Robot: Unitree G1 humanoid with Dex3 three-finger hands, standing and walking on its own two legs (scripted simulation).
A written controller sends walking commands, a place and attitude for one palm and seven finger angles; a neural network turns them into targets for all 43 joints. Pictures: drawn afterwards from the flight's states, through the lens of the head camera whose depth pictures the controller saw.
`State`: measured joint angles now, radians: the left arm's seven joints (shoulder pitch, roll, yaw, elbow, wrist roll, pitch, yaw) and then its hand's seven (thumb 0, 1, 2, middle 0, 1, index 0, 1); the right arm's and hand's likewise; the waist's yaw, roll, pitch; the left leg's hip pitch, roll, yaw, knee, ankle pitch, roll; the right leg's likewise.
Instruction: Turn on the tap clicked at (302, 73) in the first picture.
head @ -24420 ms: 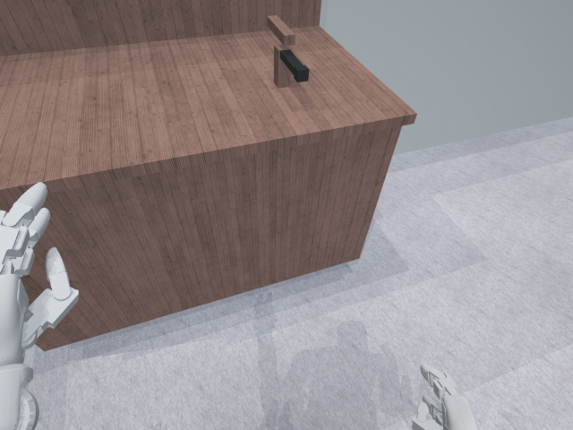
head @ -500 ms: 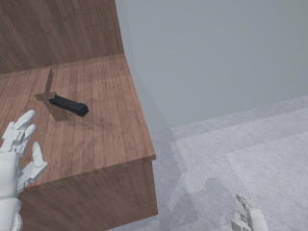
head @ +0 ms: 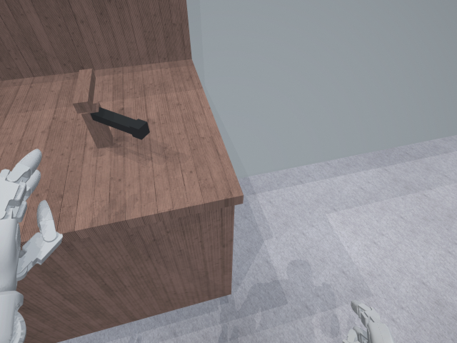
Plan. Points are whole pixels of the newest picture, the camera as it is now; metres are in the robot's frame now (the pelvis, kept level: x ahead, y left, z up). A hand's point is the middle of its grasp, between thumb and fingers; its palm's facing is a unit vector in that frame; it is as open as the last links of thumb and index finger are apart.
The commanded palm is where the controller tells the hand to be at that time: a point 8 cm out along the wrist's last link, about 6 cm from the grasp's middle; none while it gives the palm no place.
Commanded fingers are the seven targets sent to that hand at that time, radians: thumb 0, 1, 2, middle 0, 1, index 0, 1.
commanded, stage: step back with the hand held close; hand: left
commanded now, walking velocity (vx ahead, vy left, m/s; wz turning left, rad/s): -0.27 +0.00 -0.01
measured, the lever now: (139, 129) +0.50 +0.22 +0.11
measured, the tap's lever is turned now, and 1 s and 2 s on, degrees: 49 49 49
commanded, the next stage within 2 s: stop stepping back and stand still in 0.52 s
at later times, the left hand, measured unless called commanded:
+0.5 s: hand (10, 309) +0.13 +0.24 +0.17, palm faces +0.36 -0.85 -0.39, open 7.4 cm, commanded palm +0.09 +0.28 +0.18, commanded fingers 0.00 0.90 0.90 -0.20 -0.30 -0.20 -0.30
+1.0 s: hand out of the picture +0.05 +0.26 +0.15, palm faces +0.35 -0.90 -0.27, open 7.4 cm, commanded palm +0.00 +0.31 +0.18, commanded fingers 0.00 0.90 0.90 -0.20 -0.30 -0.20 -0.30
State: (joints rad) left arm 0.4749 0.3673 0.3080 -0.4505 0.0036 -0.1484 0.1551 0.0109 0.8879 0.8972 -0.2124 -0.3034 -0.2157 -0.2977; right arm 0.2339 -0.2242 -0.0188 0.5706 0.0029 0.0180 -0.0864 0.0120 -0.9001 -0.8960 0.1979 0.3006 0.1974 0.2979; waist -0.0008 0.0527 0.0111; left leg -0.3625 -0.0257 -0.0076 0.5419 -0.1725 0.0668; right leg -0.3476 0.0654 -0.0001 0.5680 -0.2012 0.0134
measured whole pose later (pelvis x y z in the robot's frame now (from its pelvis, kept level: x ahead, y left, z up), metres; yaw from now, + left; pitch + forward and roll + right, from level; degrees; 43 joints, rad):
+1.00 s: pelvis -0.17 +0.04 -0.01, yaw -3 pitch -1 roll -3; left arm 0.42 0.35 0.27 -0.46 -0.06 -0.06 0.14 0.01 0.89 0.90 -0.21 -0.30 -0.22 -0.30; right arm 0.27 -0.19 0.01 0.68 0.02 -0.02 -0.07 0.01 -0.90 -0.90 0.20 0.30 0.20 0.30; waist 0.01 0.01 -0.09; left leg -0.41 -0.01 0.03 0.65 -0.23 0.03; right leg -0.07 0.10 0.00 0.51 -0.43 -0.05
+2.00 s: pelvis -0.18 +0.07 +0.01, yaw -4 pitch -1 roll -1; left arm 0.45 0.33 0.29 -0.44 -0.05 -0.10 0.15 0.01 0.89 0.90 -0.21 -0.30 -0.21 -0.30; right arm 0.20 -0.19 0.01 0.62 -0.01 -0.06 -0.08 0.01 -0.90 -0.90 0.20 0.30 0.20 0.30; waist 0.02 0.03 -0.01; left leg -0.28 0.00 0.00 0.46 -0.17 0.02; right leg -0.12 0.05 -0.04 0.39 -0.26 -0.03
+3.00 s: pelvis -0.03 +0.00 +0.00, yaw -3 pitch -2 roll +2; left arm 0.48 0.34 0.34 -0.51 -0.06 -0.14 0.16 0.01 0.89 0.90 -0.21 -0.30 -0.22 -0.30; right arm 0.20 -0.25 -0.04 0.62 0.00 -0.06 -0.07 0.01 -0.90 -0.90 0.20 0.30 0.20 0.30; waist 0.00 -0.01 0.07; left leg -0.33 0.05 0.13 0.63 -0.26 0.01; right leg -0.16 -0.03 -0.13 0.56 -0.36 -0.06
